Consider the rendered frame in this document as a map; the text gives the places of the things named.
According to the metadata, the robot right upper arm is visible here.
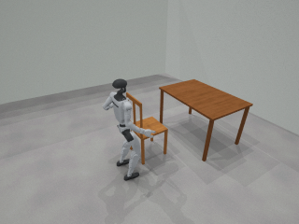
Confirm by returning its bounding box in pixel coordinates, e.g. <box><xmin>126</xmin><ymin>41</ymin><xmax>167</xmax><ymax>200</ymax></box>
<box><xmin>122</xmin><ymin>101</ymin><xmax>132</xmax><ymax>127</ymax></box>

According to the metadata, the right robot forearm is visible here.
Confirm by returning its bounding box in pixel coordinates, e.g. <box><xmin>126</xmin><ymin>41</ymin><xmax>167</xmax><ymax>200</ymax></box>
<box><xmin>127</xmin><ymin>121</ymin><xmax>146</xmax><ymax>134</ymax></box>

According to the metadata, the robot left upper arm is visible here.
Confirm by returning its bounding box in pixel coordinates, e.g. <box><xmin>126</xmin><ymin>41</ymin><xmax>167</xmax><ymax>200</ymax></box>
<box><xmin>103</xmin><ymin>91</ymin><xmax>116</xmax><ymax>110</ymax></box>

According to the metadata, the chair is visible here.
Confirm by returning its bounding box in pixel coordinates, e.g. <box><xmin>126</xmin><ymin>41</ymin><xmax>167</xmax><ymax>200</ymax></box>
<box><xmin>126</xmin><ymin>92</ymin><xmax>168</xmax><ymax>165</ymax></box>

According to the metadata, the robot left foot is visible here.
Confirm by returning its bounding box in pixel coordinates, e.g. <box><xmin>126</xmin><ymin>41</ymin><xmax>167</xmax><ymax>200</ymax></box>
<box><xmin>116</xmin><ymin>159</ymin><xmax>130</xmax><ymax>166</ymax></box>

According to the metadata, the right robot hand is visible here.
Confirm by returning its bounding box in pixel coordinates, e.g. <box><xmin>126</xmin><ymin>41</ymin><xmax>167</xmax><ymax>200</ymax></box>
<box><xmin>144</xmin><ymin>129</ymin><xmax>156</xmax><ymax>138</ymax></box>

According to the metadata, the table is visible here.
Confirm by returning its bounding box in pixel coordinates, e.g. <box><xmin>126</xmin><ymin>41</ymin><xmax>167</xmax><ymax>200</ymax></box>
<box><xmin>159</xmin><ymin>79</ymin><xmax>253</xmax><ymax>161</ymax></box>

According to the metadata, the robot right shin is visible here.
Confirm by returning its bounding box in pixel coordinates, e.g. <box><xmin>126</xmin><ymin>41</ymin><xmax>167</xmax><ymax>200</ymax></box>
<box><xmin>127</xmin><ymin>154</ymin><xmax>140</xmax><ymax>176</ymax></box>

